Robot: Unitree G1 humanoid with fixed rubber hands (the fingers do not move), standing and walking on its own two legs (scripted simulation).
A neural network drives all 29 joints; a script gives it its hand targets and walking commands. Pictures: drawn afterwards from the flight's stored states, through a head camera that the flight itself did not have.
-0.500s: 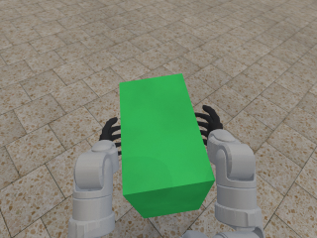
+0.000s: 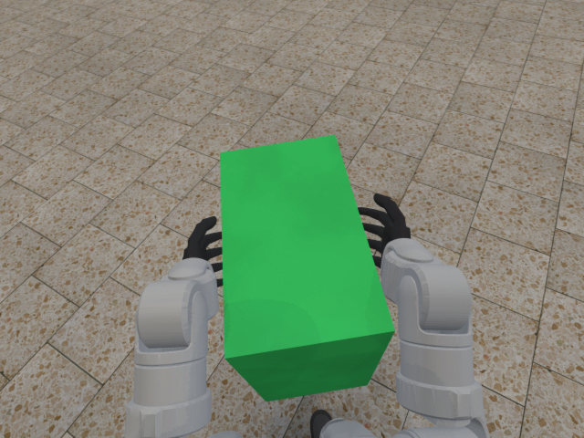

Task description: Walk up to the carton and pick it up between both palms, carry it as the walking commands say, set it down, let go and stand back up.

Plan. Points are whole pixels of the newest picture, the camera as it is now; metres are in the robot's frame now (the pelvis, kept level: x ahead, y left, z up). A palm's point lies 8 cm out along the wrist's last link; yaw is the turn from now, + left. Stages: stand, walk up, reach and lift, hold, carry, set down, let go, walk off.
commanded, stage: carry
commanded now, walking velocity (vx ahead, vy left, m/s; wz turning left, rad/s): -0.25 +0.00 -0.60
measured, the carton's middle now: (298, 276) +0.32 -0.02 +0.01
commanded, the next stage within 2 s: none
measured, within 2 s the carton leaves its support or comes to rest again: neither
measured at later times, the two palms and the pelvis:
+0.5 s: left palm (273, 357) +0.20 +0.02 +0.06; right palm (514, 391) +0.15 -0.22 +0.08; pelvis -0.12 -0.01 -0.02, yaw -17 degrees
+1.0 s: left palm (221, 436) +0.12 +0.07 +0.09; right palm out of the picture +0.06 -0.17 +0.13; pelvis -0.19 +0.04 +0.00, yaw -22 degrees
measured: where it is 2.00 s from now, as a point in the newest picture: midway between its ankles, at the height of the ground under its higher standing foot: outside the picture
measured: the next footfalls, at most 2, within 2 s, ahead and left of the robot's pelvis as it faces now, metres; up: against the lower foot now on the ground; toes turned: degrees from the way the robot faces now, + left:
left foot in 0.10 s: -0.04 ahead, +0.11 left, +0.00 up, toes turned +2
right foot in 0.44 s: -0.11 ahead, -0.15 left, +0.00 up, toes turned -16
